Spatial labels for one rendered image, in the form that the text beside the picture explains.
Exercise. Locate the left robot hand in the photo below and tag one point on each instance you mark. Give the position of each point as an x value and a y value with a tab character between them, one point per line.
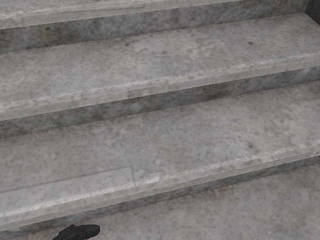
81	232

